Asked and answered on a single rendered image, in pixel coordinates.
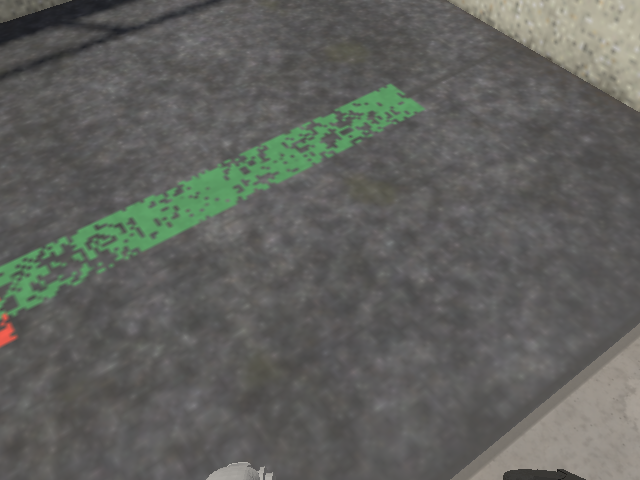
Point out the left robot shin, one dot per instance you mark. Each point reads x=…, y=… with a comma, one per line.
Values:
x=239, y=463

